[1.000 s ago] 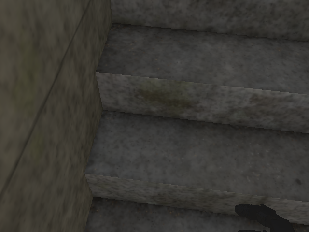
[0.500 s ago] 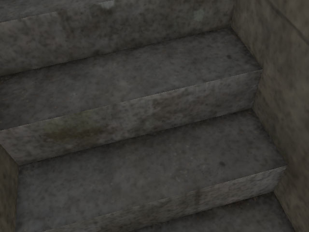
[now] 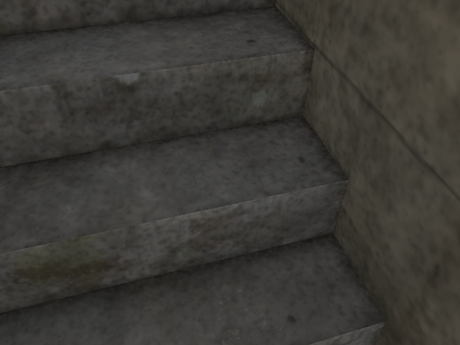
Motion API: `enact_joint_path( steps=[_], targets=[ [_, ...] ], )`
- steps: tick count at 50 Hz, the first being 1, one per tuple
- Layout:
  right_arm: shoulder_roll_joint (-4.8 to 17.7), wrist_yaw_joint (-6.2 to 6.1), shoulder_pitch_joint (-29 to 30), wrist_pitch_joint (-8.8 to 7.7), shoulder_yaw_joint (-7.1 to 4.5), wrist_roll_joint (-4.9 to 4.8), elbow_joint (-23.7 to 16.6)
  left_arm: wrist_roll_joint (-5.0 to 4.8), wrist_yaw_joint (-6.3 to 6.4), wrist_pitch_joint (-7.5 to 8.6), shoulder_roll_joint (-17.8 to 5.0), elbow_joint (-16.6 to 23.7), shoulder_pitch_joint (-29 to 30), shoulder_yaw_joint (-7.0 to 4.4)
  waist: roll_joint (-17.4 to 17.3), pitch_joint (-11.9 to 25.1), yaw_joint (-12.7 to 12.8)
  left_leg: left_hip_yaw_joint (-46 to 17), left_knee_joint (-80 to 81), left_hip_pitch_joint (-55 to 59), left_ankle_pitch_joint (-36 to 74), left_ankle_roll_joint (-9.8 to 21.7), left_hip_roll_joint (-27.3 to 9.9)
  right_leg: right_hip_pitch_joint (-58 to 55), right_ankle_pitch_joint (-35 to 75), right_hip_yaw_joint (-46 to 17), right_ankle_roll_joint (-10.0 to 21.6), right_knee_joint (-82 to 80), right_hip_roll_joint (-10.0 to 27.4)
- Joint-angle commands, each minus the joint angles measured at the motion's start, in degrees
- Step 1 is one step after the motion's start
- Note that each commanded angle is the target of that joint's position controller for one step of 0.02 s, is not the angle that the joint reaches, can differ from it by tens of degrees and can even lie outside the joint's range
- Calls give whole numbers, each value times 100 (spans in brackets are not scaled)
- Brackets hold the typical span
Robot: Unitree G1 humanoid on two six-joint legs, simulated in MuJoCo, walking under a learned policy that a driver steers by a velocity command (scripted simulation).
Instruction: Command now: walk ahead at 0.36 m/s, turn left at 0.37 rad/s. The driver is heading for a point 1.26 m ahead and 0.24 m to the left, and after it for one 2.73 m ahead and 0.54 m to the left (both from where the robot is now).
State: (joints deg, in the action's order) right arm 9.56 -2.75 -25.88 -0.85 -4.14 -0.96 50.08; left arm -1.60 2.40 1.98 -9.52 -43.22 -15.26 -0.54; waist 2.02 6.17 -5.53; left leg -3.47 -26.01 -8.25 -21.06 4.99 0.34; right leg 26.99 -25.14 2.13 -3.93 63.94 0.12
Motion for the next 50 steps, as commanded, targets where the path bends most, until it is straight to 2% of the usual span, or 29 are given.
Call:
enact_joint_path(
  steps=[1, 4, 6, 7, 8, 9, 10, 11, 12, 14, 16, 18, 20, 22, 23, 24, 25, 27, 29, 31, 34, 37, 40, 43, 46, 47, 48, 49, 50],
  targets=[
    [836, -94, -88, -152, -239, -94, -9, 38, -31, 388, -392, 829, 1074, -171, -1333, -1391, 102, -2015, 1853, 281, -322, 1221, -1324, 1879, -337, -134, 25, 510, 365],
    [1220, -149, 719, -43, -275, -12, -96, 218, -158, 423, -65, 894, 336, -8, -1078, -777, 907, -860, 1597, -1186, 1796, 876, -801, -503, -626, 323, 220, -790, 180],
    [1488, -73, 1948, -158, -239, 74, -619, 144, 12, 464, -768, 334, -1847, -427, -493, -259, 2454, -474, -1140, -1581, 5082, 317, -282, -2489, 1289, 116, 365, -3536, 175],
    [1062, 26, 2346, -307, -102, 62, -1004, 210, 19, 335, -1068, -188, -2562, -558, 229, -125, 2517, -188, -3039, -1904, 4368, -213, 95, -3376, 2577, -26, 515, -4895, 302],
    [103, 165, 2514, -459, 172, 119, -1279, 208, -7, 287, -924, -653, -2451, -382, 1398, -632, 1923, -214, -5503, -3553, -352, -342, 386, -3851, 4941, -468, 588, -4981, 809],
    [-476, 296, 1705, -604, 334, -8, -1266, 570, 33, 260, -1143, -407, -1959, -290, 2154, -163, 1128, -822, -8873, -5254, -1300, -423, 674, -4401, 11040, -1422, 837, -2863, 2129],
    [-44, 287, 537, -575, 174, -127, -1047, 579, -29, 198, -1205, -198, -1995, -309, 1510, 788, 883, -1095, -10940, -6021, -1523, -505, 867, -4747, 11298, -2023, 1357, -2645, 2936],
    [-110, 103, 596, -428, 264, -251, -1337, 475, -139, 150, -1397, -240, -1865, -404, 1454, 688, 769, -695, -11991, -6856, -1650, -607, 657, -4521, 7080, -2741, 1828, -3734, 3289],
    [-337, 11, 1232, -232, 447, -104, -1707, 211, -119, 121, -1227, -370, -1539, -405, 884, -56, 703, -348, -12382, -7902, -1392, -580, 268, -4423, 3784, -2679, 1727, -4368, 3068],
    [-441, 94, 2323, -98, 611, -48, -2234, 196, -13, 42, -478, -833, -1297, -219, 40, -1200, 745, -241, -12901, -8564, -1075, -433, 140, -3634, 4124, -1224, 880, -4232, 2312],
    [-781, 339, 2908, -101, 860, -134, -2896, 252, 110, 55, -248, -950, -527, -63, 295, -1740, 112, 480, -9725, -6767, -307, -257, 37, -964, 5488, 572, 66, -4595, 1058],
    [-255, 385, 2975, 72, 852, -100, -2999, 210, 441, 14, -1146, -626, 284, -146, 315, -791, -248, 1599, -6916, -3385, 384, -358, 228, 693, 8169, 1376, 333, -5457, 573],
    [120, 132, 2527, 321, 574, -169, -2843, 35, 480, 155, -2336, -661, -503, -453, 1183, 231, -351, 1890, -6017, -1819, -517, -311, 678, -879, 13251, 592, 1151, -5294, 1783],
    [850, -9, 1235, 623, 267, 357, -2324, -149, 354, 265, -2781, -483, -168, -681, 1265, 1327, -882, 1465, -4791, -1376, -776, 272, 877, -2596, 15210, 613, 1474, -3115, 2173],
    [1399, -39, 735, 655, 48, 287, -2076, -208, 297, 356, -2536, -233, 164, -666, 1037, 1302, -1099, 782, -2881, -294, -139, 539, 934, -1985, 14092, 416, 1392, -1747, 1844],
    [1691, -144, 488, 682, -49, 232, -1904, 11, 130, 528, -1916, -36, 382, -560, -543, 955, -1086, -2273, -919, 989, 2250, 1684, -68, 150, 4052, -80, 764, 1546, 352],
    [1601, -213, 865, 478, 89, 676, -2044, 240, -119, 687, -1340, 119, 122, -498, -1818, 1563, -485, -5993, 288, 879, 3604, 2952, -1873, 1832, 236, -1572, 307, 6213, -1036],
    [751, -112, 1095, -6, 220, 126, -1430, 105, -262, 587, -231, 709, 620, -207, -497, -340, 190, -4411, 159, -419, 2106, 1888, -1494, 3680, -325, -2022, 462, 7995, -960],
    [482, 213, 1576, -178, 225, 41, -1133, 316, -149, 414, 398, 809, 292, 211, 337, -1194, 963, -2382, -18, -1502, 814, 879, -812, 4021, 313, -1430, 721, 7279, -427],
    [413, 383, 2171, -160, 208, 152, -1152, 161, -86, 276, 67, 920, -62, 183, 186, -1458, 1474, -1065, 305, -3028, 214, 366, -221, 3274, 1023, -695, 805, 6069, -126],
    [705, 515, 1150, -229, 183, 376, -575, 360, 93, 191, 413, 1200, 797, 360, -716, -993, 1084, -1255, 337, -2444, 1248, 652, -371, 4435, 1868, -52, 830, 7476, -38],
    [870, 539, 370, -117, 82, 236, -326, 549, 143, 303, 547, 1493, 1589, 452, -930, -498, 734, -1676, 272, -1557, 484, 508, -294, 5146, 2268, 82, 735, 6304, 294],
    [601, 377, -257, 61, 40, 257, -38, 501, 131, 334, 802, 1607, 2441, 566, -1519, -193, 208, -1960, 289, -673, 404, 785, -690, 5787, 2322, 419, 490, 5441, 412],
    [947, 104, -542, 170, -164, 76, 114, 471, 163, 348, 1146, 1947, 2857, 698, -1949, 316, 264, -2006, 1285, -325, 2204, 1134, -1237, 4249, -255, 136, 595, 3820, 491],
    [1472, 371, 111, -123, -291, -23, 17, 426, 96, 327, -54, 1318, 1104, 126, -1773, 1388, 955, -848, 282, -415, 9142, 1008, -1010, 123, -1628, 1020, 823, 1328, -337],
    [1537, 412, 726, -236, -287, -58, -70, 329, 60, 345, -513, 1055, -36, -83, -1678, 1747, 1549, -629, -998, -412, 10584, 852, -926, -855, -1464, -76, 1079, 398, -90],
    [1239, 466, 1166, -405, -223, 49, -111, 337, 7, 353, -1325, 429, -1486, -358, -181, 2229, 2045, -483, -2973, -1539, 9478, 624, -483, -2474, 35, -2385, 1661, -779, 544],
    [430, 648, 1207, -413, -3, 122, -214, 308, 28, 196, -1433, 136, -1823, -384, 2342, 2053, 1841, -797, -5425, -3683, 1773, 12, 667, -3410, 265, -5650, 2734, -3689, 1871],
    [398, 762, 983, -382, -74, 25, 27, 199, 74, 119, -1150, -73, -1514, -412, 1630, 1812, 1722, -1524, -8224, -4334, 1224, -189, 768, -2799, -2322, -6957, 2855, -4439, 2186]
  ],
)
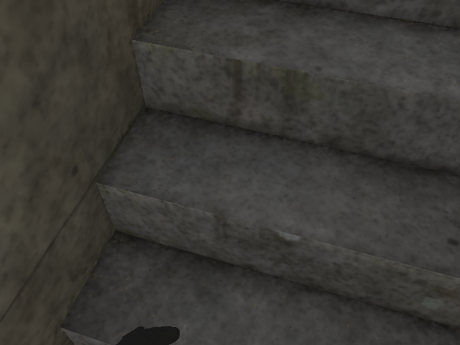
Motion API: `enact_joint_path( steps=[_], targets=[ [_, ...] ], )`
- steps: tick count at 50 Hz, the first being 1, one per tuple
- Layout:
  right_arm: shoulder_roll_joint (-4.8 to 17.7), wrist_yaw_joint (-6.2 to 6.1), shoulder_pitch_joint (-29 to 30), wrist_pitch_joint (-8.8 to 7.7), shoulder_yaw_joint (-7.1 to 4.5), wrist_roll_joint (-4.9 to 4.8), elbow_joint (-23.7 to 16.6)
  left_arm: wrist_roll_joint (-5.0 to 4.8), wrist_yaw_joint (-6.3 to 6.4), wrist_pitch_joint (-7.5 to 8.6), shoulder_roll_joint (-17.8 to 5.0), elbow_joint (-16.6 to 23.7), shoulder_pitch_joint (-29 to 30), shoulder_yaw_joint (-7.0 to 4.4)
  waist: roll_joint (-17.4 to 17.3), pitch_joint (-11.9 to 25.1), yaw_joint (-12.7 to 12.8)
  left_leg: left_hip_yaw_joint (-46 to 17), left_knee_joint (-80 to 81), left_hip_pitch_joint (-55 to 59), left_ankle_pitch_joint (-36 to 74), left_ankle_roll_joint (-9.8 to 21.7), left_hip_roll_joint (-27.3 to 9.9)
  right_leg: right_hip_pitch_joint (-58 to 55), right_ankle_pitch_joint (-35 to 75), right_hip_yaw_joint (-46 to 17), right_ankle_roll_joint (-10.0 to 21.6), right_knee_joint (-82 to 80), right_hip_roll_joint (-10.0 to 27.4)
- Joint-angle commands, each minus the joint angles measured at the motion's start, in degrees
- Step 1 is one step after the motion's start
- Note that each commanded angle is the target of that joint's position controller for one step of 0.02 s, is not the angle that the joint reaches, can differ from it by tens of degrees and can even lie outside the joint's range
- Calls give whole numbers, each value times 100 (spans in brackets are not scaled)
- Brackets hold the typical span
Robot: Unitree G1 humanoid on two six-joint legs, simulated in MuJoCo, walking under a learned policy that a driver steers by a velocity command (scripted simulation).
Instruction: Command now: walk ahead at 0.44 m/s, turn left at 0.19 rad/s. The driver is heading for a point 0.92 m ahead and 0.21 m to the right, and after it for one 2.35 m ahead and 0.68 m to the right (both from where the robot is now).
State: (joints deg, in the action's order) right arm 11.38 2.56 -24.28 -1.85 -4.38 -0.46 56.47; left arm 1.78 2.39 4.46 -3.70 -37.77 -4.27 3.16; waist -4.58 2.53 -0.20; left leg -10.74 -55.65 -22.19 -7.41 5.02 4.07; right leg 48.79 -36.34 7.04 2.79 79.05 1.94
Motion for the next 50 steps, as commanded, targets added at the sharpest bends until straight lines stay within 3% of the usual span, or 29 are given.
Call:
enact_joint_path(
  steps=[1, 3, 5, 9, 12, 13, 15, 17, 18, 19, 20, 21, 22, 23, 24, 25, 26, 27, 28, 29, 33, 35, 37, 42, 44, 45, 46, 48, 50],
  targets=[
    [144, 203, 1199, -181, 17, -63, -972, -326, 122, -201, -1317, -866, -2134, -694, 1804, 573, 942, -195, -6376, -3744, -363, -192, 164, -3773, -1938, -6531, 2039, -5904, 1929],
    [-278, -43, 1413, -7, 294, 53, -1454, -228, 8, -293, -855, -1400, -1880, -483, 1016, -891, 312, 403, -7043, -4213, -344, -20, -64, -2332, -1208, -4549, 1242, -5578, 1578],
    [-395, -182, 926, 62, 375, -93, -1392, -159, -75, -281, -121, -1799, -1850, -270, 861, -1189, -60, 340, -6781, -4096, -129, 46, -67, -1978, 50, -2990, 753, -5494, 1168],
    [-622, -294, 1378, 161, 567, -136, -1840, -133, -143, -187, -548, -1871, -1816, -386, 931, -1279, -266, 609, -5617, -4480, 14, -317, -495, -1964, 1167, -1618, 714, -5991, 977],
    [-752, -376, 2089, 72, 639, -135, -2171, -64, -29, -197, -907, -1999, -2557, -481, 1265, -1063, 135, 1253, -6409, -5547, -255, -556, -922, -3036, 1029, -2056, 1067, -6488, 1254],
    [-971, -382, 2627, -4, 740, -108, -2400, -167, 6, -186, -1128, -2165, -3064, -546, 1302, -1162, 417, 1289, -7116, -6518, -784, -599, -1054, -3799, 1029, -2405, 1162, -6707, 1496],
    [-982, -336, 3156, -169, 873, -49, -2862, -108, 87, -212, -1212, -2155, -3467, -583, 1197, -1186, 627, 1130, -6343, -7268, -970, -693, -1579, -4645, 867, -2299, 900, -6763, 1614],
    [-1007, -173, 4149, -401, 1019, -9, -3538, -211, 151, -228, -1078, -2133, -3658, -609, 1122, -935, 802, 1242, -4842, -6283, -646, -665, -1850, -4088, 1128, -2186, 816, -7360, 1488],
    [-886, -133, 4208, -326, 1037, -92, -3424, -232, 118, -257, -1293, -2029, -3259, -670, 916, -833, 711, 2030, -3367, -4062, -527, -637, -1799, -2749, 1747, -1714, 972, -8175, 1388],
    [-1163, -183, 4444, -322, 1155, -106, -3692, -424, 162, -318, -1378, -2099, -3328, -716, 1338, -560, 558, 2043, -2415, -2047, -1632, -569, -1601, -2009, 2990, -1434, 857, -8329, 1244],
    [-806, -247, 3286, -299, 837, -227, -3516, -278, 38, -102, -1847, -2249, -3210, -697, 1939, 433, -95, 2701, -2897, -411, -2541, -472, -797, -2482, 8073, -1084, 948, -7509, 1358],
    [113, -413, 1845, -153, 440, -301, -3148, -161, -18, 45, -2260, -2273, -3240, -786, 2108, 1390, -728, 2112, -2154, 609, -2675, -253, -610, -3502, 10642, -1109, 696, -6024, 1273],
    [716, -509, 1003, -64, 206, 24, -2849, -325, -72, 114, -2817, -2185, -2860, -975, 2192, 1954, -1318, 1370, -765, 1296, -2481, -144, -682, -4057, 11317, -1246, 415, -4806, 1199],
    [1422, -547, 327, -3, -43, 426, -2350, -395, -43, 150, -2313, -1640, -1985, -948, 1154, 1982, -1453, -1189, 1104, 2209, -2255, 100, -1759, -2738, 9469, -1448, 88, -2854, 644],
    [1946, -570, -507, -82, -164, 516, -1953, -237, -57, 245, -995, -1392, -1961, -683, -1567, 2961, -1224, -4637, 3464, 3142, -2733, 932, -3495, -1263, 3506, -1605, -90, 247, -549],
    [1591, -574, -472, -76, -48, 522, -1691, -301, -138, 232, -555, -1492, -1884, -675, -965, 2777, -1054, -5463, 4151, 2519, -3000, 910, -3736, -611, 3172, -2356, -200, 3044, -577],
    [1229, -543, -240, -37, 41, 310, -1266, -397, -212, 126, -276, -891, -1207, -593, -763, 1841, -593, -4364, 4237, 2104, -4075, 447, -3521, 223, 3502, -1971, -83, 3639, -377],
    [784, -553, 34, 9, 74, 236, -858, -292, -169, 39, -135, -549, -675, -480, -426, 968, -355, -3424, 3846, 1561, -4288, 224, -3398, 896, 3717, -1805, 165, 4009, -232],
    [130, -564, 415, 42, 217, 319, -610, -227, -205, -52, -92, -452, -716, -398, -101, 335, -31, -2279, 3225, 831, -3159, -10, -3244, 955, 4083, -1829, 349, 4127, -95],
    [-345, -524, 607, 47, 344, 392, -347, -368, -215, -225, 0, -353, -664, -348, 73, -109, 320, -1200, 2974, 302, -2499, -224, -2909, 792, 4226, -1893, 536, 4423, -164],
    [-176, -445, 1142, 87, 335, 237, -422, -293, -44, -642, -405, -591, -1214, -335, 24, -691, 741, 1648, 3246, 94, 76, -394, -2419, 1061, 3820, -2038, 301, 3798, -284],
    [314, -391, 981, 134, 275, 422, -556, -335, -39, -706, -409, -589, -1382, -334, 305, -762, 748, 2099, 3450, 208, 855, -208, -2638, 1320, 3163, -1888, 26, 5208, -524],
    [409, -429, 711, 217, 289, 183, -526, -241, 15, -752, -222, -306, -1385, -246, 113, -1165, 880, 2276, 3533, 466, 594, -346, -2508, 2320, 3059, -1965, 0, 5763, -493],
    [1034, -689, -704, 319, 73, 198, -534, -443, 24, -805, -251, 689, 257, -109, -643, -1322, 156, 2683, 4424, 1628, 122, -102, -2527, 3306, 2200, -1076, -437, 4413, 246],
    [1526, -821, -812, 317, -114, 23, -761, -462, -277, -880, 85, 1008, 958, 133, -640, -1219, -65, 2560, 5054, 2481, 213, 46, -2865, 3513, 1351, -734, -311, 3410, 1040],
    [1480, -890, -1084, 396, -136, -151, -756, -452, -452, -908, 268, 1107, 1004, 167, -622, -1029, -225, 2327, 5097, 3119, -43, 116, -2948, 3551, 936, -747, -203, 3772, 1069],
    [744, -896, -1450, 356, 105, -292, -550, -485, -490, -808, 63, 1295, 1704, 108, -569, -966, -564, 2595, 5559, 2994, -260, 379, -2660, 3045, 1195, 274, -71, 3026, 863],
    [794, -839, -766, 308, 180, -138, -434, -591, -572, -679, 41, 1489, 1614, 38, -823, -963, -14, 3295, 5318, 2410, 3694, 344, -2392, 1266, 1043, 611, 333, 1708, 676],
    [1627, -873, -529, 218, 40, -44, -351, -519, -486, -611, -374, 1428, 604, -182, -1386, -146, 680, 3254, 4514, 2561, 8461, 549, -2602, -507, 80, 814, 699, 932, -22]
  ],
)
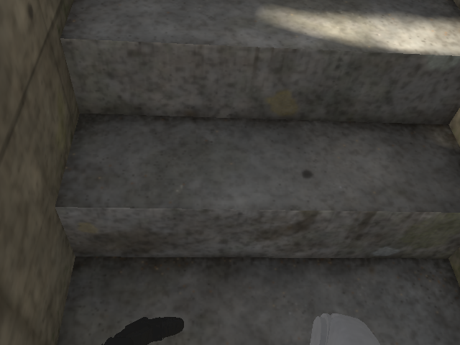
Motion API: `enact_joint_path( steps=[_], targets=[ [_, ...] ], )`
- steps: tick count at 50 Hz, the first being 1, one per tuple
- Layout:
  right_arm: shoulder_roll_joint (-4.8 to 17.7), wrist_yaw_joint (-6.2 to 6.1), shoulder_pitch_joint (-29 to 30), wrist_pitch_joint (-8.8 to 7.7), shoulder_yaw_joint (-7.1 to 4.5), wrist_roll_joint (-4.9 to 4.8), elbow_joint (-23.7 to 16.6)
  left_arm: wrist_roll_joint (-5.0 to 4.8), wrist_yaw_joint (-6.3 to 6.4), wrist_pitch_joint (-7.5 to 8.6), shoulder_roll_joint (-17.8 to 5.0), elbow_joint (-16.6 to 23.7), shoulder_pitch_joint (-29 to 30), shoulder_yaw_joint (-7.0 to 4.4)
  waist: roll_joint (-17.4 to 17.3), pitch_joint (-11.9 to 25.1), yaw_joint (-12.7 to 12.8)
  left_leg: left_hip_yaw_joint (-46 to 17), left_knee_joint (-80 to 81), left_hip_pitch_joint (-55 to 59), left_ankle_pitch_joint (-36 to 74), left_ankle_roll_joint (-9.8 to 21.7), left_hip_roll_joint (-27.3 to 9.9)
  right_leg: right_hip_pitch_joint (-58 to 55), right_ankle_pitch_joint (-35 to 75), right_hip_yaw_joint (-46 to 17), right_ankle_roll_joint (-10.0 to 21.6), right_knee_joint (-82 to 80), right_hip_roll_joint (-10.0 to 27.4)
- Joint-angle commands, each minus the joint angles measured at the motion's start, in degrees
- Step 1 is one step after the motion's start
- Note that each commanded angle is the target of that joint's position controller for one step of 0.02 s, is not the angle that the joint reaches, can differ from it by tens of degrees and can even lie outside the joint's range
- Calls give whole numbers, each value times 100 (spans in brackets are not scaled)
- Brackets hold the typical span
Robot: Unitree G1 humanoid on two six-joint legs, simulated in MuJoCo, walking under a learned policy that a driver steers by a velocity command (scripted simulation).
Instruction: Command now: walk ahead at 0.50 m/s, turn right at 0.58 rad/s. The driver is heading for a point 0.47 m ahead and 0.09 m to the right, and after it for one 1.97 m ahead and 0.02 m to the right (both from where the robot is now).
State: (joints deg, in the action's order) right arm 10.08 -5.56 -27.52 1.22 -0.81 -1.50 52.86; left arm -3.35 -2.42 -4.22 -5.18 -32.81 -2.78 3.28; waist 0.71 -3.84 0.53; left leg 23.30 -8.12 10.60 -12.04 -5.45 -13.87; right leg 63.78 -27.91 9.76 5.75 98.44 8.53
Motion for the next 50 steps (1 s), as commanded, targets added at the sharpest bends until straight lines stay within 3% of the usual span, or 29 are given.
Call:
enact_joint_path(
  steps=[1, 3, 4, 5, 7, 10, 12, 14, 16, 18, 21, 24, 25, 26, 27, 29, 31, 33, 35, 38, 40, 41, 42, 43, 44, 45, 46, 47, 50],
  targets=[
    [2286, -32, 242, -112, -437, -2, -62, 17, 85, 249, -770, 893, -299, -439, -2028, 1172, 1080, -409, -1173, -607, 10793, 1717, -968, -3172, -889, 510, 454, -1655, -1221],
    [2738, 75, 702, -380, -631, -335, -280, 320, 107, 178, -1538, 568, -1740, -813, -1843, 1849, 1708, -941, -3443, -770, 9738, 1662, -934, -4595, -257, -876, 786, -4493, -1685],
    [1772, 150, 1054, -647, -499, -80, -879, 349, 210, 120, -2316, 19, -2385, -1089, 855, 2003, 1231, -1605, -6001, -4119, 3484, 1071, 444, -6375, -2027, -5464, 1813, -6833, -337],
    [1211, 307, 1913, -1022, -433, 43, -1136, 431, 363, 367, -2429, -172, -2484, -1027, 1325, 2144, 955, -3491, -9245, -5383, 357, 777, 1730, -6484, -3271, -8281, 1955, -8849, 332],
    [-95, 600, 2601, -1250, -105, 145, -1588, 413, 271, 735, -1404, -1018, -2961, -737, 611, 1221, 662, -3767, -12289, -7126, 149, 1176, 1559, -5986, -1549, -6995, 1132, -8368, 555],
    [-716, 616, 2352, -1184, 339, 262, -2143, 437, -63, 779, -599, -1435, -2030, -509, 151, 182, -308, -3137, -13094, -7995, 571, 1444, 1175, -4747, 1138, -3980, 131, -7298, -61],
    [-496, 548, 2202, -918, 394, 237, -2196, 522, -137, 761, -739, -1458, -1631, -515, 166, -32, -638, -2749, -13134, -8648, 874, 1425, 1113, -4292, 2054, -2882, -277, -7201, -341],
    [-827, 571, 2740, -775, 568, 130, -2392, 629, -133, 682, -728, -1722, -1599, -461, 715, -141, -724, -2140, -13806, -9229, 553, 1406, 1193, -3705, 2745, -2154, -528, -7371, -498],
    [-698, 598, 3686, -721, 693, 319, -2726, 455, 5, 556, -753, -1746, -1775, -440, 748, -210, -579, -1567, -11499, -8377, 1302, 1305, 1187, -2505, 2920, -1563, -738, -7895, -921],
    [-788, 394, 4423, -588, 689, 290, -2844, 272, 427, 641, -1035, -2005, -2798, -471, 962, 319, -169, -721, -10226, -6968, 1392, 991, 1429, -2264, 4732, -2295, -194, -8834, -420],
    [-509, 308, 3421, -533, 543, 461, -2237, 367, 648, 443, -1790, -1879, -2194, -654, 1167, 2092, -555, -457, -8784, -5682, 579, 1145, 1771, -4879, 11020, -947, -245, -7898, -70],
    [569, 362, 1381, -371, 168, 196, -1242, 278, 693, 580, -1983, -1732, -1115, -666, 1401, 2480, -1359, -1361, -5209, -4051, -801, 1254, 2060, -6743, 15251, -969, 169, -6524, 468],
    [804, 360, 130, -385, 80, 197, -679, 270, 680, 746, -1894, -1376, -293, -660, 590, 2483, -1938, -2521, -3073, -2726, -269, 1693, 1784, -6225, 14414, -1354, 239, -4795, 631],
    [916, 385, -411, -159, 54, 375, 130, 594, 488, 965, -1426, -1118, 12, -490, -2321, 2078, -1693, -4239, -2265, -1343, 3879, 2416, 1278, -3668, 3047, -1230, -464, -1768, -660],
    [152, 332, -81, -110, 92, 681, 156, 646, 165, 1149, -655, -1530, -1402, -410, -1857, 2397, -991, -6476, -2630, -751, 5590, 3395, 96, -1470, 858, -2704, -626, 1866, -1713],
    [-209, 233, 197, -346, -18, 252, 259, 448, -84, 1183, 3, -625, -278, -152, -513, 937, -748, -6265, -2098, -1878, 1722, 2633, 116, 625, -334, -2692, -285, 3893, -1387],
    [-475, 349, 921, -489, 44, 256, 290, 533, -23, 1280, 257, -200, -142, 78, 917, 355, -68, -4893, -1883, -2855, 2443, 1847, 467, 508, -118, -1915, -204, 3119, -956],
    [-345, 449, 1432, -249, 128, 289, 140, 327, 193, 1029, -4, -165, -842, 74, 1181, 70, 521, -3925, -1659, -4384, 2223, 1622, 892, -430, 616, -1374, -502, 2034, -524],
    [-14, 364, 1460, -207, 117, 258, -126, 394, 372, 965, -140, 372, -143, 158, 603, 88, 417, -3459, -1703, -5127, 3319, 1568, 1167, -1126, 1677, -789, -843, 554, -389],
    [807, 85, 1282, 3, -202, 344, -582, 646, 563, 888, -238, 524, 542, 108, -805, 1249, 294, -3158, -1703, -4862, 4994, 1757, 1289, -3163, 3137, -329, -955, -1904, -403],
    [901, -91, 437, 202, -301, 292, -433, 631, 745, 710, -264, 600, 615, -26, -1683, 1777, 237, -3218, -2002, -3592, 5183, 1788, 1391, -3620, 1363, -355, -1064, -3495, -685],
    [908, -213, 474, 249, -334, 254, -689, 502, 765, 704, -610, 528, 432, -238, -1376, 1937, 404, -3075, -2580, -2750, 6049, 1525, 1622, -3737, 474, -373, -1044, -4142, -791],
    [1068, -245, 1146, 230, -404, 189, -1000, 448, 690, 649, -1017, 317, -180, -372, -1366, 1985, 763, -3269, -3230, -2333, 6166, 1239, 1608, -4346, 2052, -649, -986, -6092, -855],
    [766, -108, 1538, 215, -380, -46, -1322, 462, 629, 613, -1555, -314, -1199, -591, -1220, 1751, 1016, -2990, -4720, -2761, 4105, 737, 1924, -5336, 4325, -1063, -836, -8130, -364],
    [84, 128, 1288, 51, -248, 119, -1451, 330, 625, 546, -1585, -1076, -1400, -641, 117, 1005, 469, -2505, -6792, -4475, -1630, 500, 2129, -6261, 6473, -1525, -866, -8697, 306],
    [-484, 349, 518, -193, -108, 367, -1216, 532, 644, 559, -1439, -1210, -1597, -618, 518, 1179, 136, -3230, -10200, -6156, -2883, 265, 2451, -7306, 11028, -2103, -474, -6772, 1376],
    [-309, 388, -158, -291, -133, 300, -1262, 811, 507, 559, -1396, -1029, -1736, -667, 692, 1985, -55, -3954, -12777, -7198, -3424, 139, 2797, -8009, 12863, -2491, 315, -6223, 2473],
    [-14, 417, -86, -278, -191, 237, -1319, 814, 412, 495, -1500, -988, -1441, -755, 597, 1984, -121, -4093, -13909, -7925, -3029, 46, 2799, -8096, 11867, -2427, 463, -6376, 2391],
    [385, 466, 979, 19, -50, 339, -1880, 212, 818, 196, -1328, -1013, -1093, -754, 711, 954, -345, -4027, -13603, -8514, -1774, -69, 2119, -7724, 8124, -1550, 272, -7199, 1843]
  ],
)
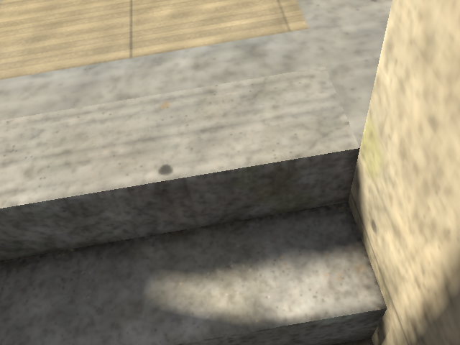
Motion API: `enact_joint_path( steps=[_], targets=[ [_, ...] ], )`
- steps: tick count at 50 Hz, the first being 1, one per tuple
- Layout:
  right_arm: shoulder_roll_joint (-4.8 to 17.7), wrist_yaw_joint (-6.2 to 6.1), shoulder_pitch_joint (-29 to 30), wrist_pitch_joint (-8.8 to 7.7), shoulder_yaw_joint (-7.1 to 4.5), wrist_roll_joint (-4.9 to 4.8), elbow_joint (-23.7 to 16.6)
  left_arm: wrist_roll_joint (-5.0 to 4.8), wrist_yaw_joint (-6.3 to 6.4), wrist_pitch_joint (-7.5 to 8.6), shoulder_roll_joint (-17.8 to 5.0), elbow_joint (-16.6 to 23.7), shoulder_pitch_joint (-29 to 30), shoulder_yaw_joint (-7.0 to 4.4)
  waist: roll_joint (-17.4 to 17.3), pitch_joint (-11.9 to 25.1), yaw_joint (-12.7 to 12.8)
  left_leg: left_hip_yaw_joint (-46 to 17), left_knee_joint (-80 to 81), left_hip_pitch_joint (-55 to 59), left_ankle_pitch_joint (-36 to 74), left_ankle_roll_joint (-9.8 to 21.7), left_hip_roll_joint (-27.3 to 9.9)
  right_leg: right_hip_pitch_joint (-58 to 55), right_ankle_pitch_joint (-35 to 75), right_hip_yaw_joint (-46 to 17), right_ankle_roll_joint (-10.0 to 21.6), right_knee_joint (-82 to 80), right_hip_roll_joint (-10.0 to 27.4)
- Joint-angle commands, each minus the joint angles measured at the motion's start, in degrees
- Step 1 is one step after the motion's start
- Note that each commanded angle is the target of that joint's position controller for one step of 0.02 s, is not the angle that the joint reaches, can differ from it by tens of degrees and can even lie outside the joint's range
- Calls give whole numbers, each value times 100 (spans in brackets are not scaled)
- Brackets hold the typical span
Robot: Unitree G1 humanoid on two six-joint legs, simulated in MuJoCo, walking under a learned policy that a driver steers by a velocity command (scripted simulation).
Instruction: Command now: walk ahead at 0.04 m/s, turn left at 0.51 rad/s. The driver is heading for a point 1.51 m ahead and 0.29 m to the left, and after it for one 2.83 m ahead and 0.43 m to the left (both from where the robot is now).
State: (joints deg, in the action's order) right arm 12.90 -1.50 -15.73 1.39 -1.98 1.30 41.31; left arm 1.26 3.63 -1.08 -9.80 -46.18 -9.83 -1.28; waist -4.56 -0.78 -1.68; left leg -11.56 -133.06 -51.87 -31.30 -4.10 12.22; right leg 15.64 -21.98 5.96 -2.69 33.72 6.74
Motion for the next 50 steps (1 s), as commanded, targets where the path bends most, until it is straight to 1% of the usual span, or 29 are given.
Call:
enact_joint_path(
  steps=[1, 3, 5, 6, 8, 9, 10, 11, 12, 14, 16, 17, 18, 19, 21, 22, 25, 26, 30, 34, 37, 39, 42, 44, 45, 46, 47, 48, 50],
  targets=[
    [24, 120, -22, 98, 119, 24, -822, -152, 280, -213, -775, 375, -327, -224, 1240, 333, -198, -370, -1114, -2022, 302, -257, -542, -2292, 7212, -794, 1094, -848, 1929],
    [-266, 151, 299, 209, 287, -150, -1063, -21, 231, -314, -1006, 461, -160, -250, 1185, -20, -395, 73, 80, -1567, 766, -227, -936, -1243, 6718, 72, 994, -1161, 1606],
    [-460, 113, 948, 186, 410, -252, -1438, -23, 237, -299, -1470, 627, -44, -406, 1322, -147, -377, 639, 2180, -896, 1031, -227, -1342, -649, 6845, 693, 764, -1484, 1181],
    [-670, 109, 1366, 194, 528, -213, -1769, -95, 284, -336, -1668, 556, -226, -501, 1730, -112, -358, 908, 3409, -1015, 832, -219, -1674, -966, 6555, 734, 689, -1673, 1019],
    [-608, 106, 1918, 306, 565, -174, -2058, -16, 343, -343, -1780, 512, -804, -592, 1781, 194, 57, 1290, 4330, -943, 1302, -188, -1886, -1756, 7118, 639, 864, -1807, 1327],
    [-676, 213, 2105, 427, 668, -250, -2165, -219, 251, -421, -2163, 480, -811, -713, 2251, 482, 125, 1677, 5362, -268, -543, 133, -1892, -1844, 7687, 586, 1001, -1973, 1534],
    [-638, 195, 1843, 447, 624, -268, -2201, -330, 209, -378, -2183, 352, -1069, -679, 2615, 833, -22, 1631, 5485, 310, -954, 387, -1593, -1994, 9082, 707, 1180, -1670, 1493],
    [-414, 122, 1637, 483, 503, -363, -2120, -425, 162, -234, -2190, -64, -1554, -623, 2657, 1000, -30, 2513, 5585, 897, -908, 578, -1200, -2110, 9309, 711, 1440, -1757, 1503],
    [-203, 117, 1052, 366, 352, -346, -1957, -325, 125, -111, -2189, -151, -1850, -599, 2784, 1138, -124, 1834, 5986, 1250, -75, 925, -1023, -2235, 9718, 855, 1324, -1413, 1323],
    [16, -31, 521, 446, 72, -279, -1735, -156, 45, 34, -2099, -105, -1660, -551, 2179, 1397, -536, 1022, 6388, 2200, 221, 1463, -848, -1333, 8295, 906, 997, -637, 1000],
    [270, -181, 212, 570, -165, -201, -1548, -138, 16, 92, -1831, 193, -1163, -521, 1385, 1249, -630, 313, 7270, 3047, -300, 1719, -794, -85, 4763, 705, 900, 138, 761],
    [789, -242, 217, 535, -347, -33, -1493, -74, 3, 103, -1336, 512, -731, -415, -216, 1047, -477, -1794, 8837, 3046, -1519, 2201, -1533, 1015, 928, 381, 570, 2202, 100],
    [1186, -270, 165, 363, -351, 214, -1604, -133, -97, 165, -1036, 867, -52, -362, -808, 1341, -402, -4061, 10414, 2939, -2790, 2528, -2078, 1739, 270, -1129, 455, 5172, -584],
    [1044, -254, 334, 143, -189, 283, -1529, -216, -216, 222, -770, 1205, 557, -284, -900, 1092, -314, -4248, 10869, 2391, -1986, 2283, -2286, 2420, 159, -1800, 513, 7089, -846],
    [402, -110, 609, -68, -43, -202, -1188, -115, -161, 237, -228, 1504, 493, -39, -1025, 148, 39, -2933, 10183, 1758, -1247, 1751, -2035, 3354, 417, -1635, 624, 8096, -739],
    [206, -57, 775, -141, -28, -321, -990, -136, -120, 254, -305, 1451, 119, -55, -972, -111, 247, -2531, 10109, 1596, -1078, 1681, -1834, 3427, 555, -1509, 600, 8178, -755],
    [188, -44, 1038, -240, -27, -249, -877, -141, 44, 141, -509, 1323, -568, -192, -710, -213, 592, -1817, 10037, 1510, 285, 1719, -1650, 3357, 1209, -1086, 444, 8178, -933],
    [180, -36, 1041, -250, -22, -176, -888, -17, 81, 126, -573, 1357, -609, -209, -652, -55, 621, -1550, 9950, 1455, 590, 1620, -1565, 3222, 1540, -1197, 446, 7645, -846],
    [442, -235, 376, -169, -89, -128, -875, 40, 188, 179, -193, 1660, 208, -120, -396, 293, 184, -1764, 10131, 2418, 1817, 1725, -1753, 3700, 1822, -1084, 261, 7063, -949],
    [535, -340, 442, -38, -20, -115, -1147, -184, 200, 44, 91, 1567, 115, -79, -458, 596, 265, -1825, 10396, 2709, 2654, 1950, -1980, 3271, 1459, -907, -43, 6672, -1157],
    [400, -334, 735, -46, 41, -166, -1393, -278, 171, -32, 65, 1401, -132, -83, -341, 727, 299, -1611, 10458, 3044, 2554, 1844, -2067, 2782, 1284, -998, -118, 5620, -965],
    [425, -371, 657, 35, -4, -225, -1382, -259, 148, -67, 306, 1460, -25, 20, -425, 739, 363, -1368, 10638, 3122, 2198, 1640, -1952, 2043, 990, -944, -30, 3492, -786],
    [427, -79, 375, 90, -120, -364, -1222, -331, -39, -95, 76, 1243, -40, -46, -839, 752, 0, -1049, 10890, 3444, 2137, 1691, -1913, 801, -314, -265, 250, 997, -1053],
    [426, 36, 103, 79, -160, -471, -1013, -335, -81, -34, -10, 997, -343, -111, -923, 611, -7, -847, 10609, 3630, 2473, 1501, -1729, 33, 504, -383, 551, -1000, -1030],
    [338, 86, 133, 19, -151, -422, -986, -201, -108, 21, -155, 907, -527, -156, -571, 781, 45, -536, 9936, 3096, 2410, 1240, -1494, -824, 1351, -766, 723, -1145, -677],
    [141, 215, 515, -52, -108, -291, -1099, -128, -88, 37, -554, 859, -1050, -239, 538, 959, 294, 283, 8404, 1557, 1459, 663, -863, -2312, 3519, -1625, 1126, -919, 308],
    [278, 253, 242, -126, -136, -224, -1083, -137, -19, 68, -726, 901, -595, -309, 2168, 707, 76, 812, 7913, 1231, -29, 134, -817, -1785, 3704, -2464, 2003, -1067, 1184],
    [402, 194, 486, -144, -170, -233, -1049, -49, -15, 121, -344, 1051, -492, -193, 2139, 711, 322, 644, 7265, 1488, -54, -95, -1262, -1219, 3104, -2828, 2230, -1187, 1216],
    [394, 128, 1052, -15, -202, -277, -1148, -92, 77, 55, -411, 1025, -523, -163, 1743, 265, 489, 704, 6409, 1205, -80, -213, -1305, -977, 2064, -2662, 2058, -1374, 995]
  ],
)
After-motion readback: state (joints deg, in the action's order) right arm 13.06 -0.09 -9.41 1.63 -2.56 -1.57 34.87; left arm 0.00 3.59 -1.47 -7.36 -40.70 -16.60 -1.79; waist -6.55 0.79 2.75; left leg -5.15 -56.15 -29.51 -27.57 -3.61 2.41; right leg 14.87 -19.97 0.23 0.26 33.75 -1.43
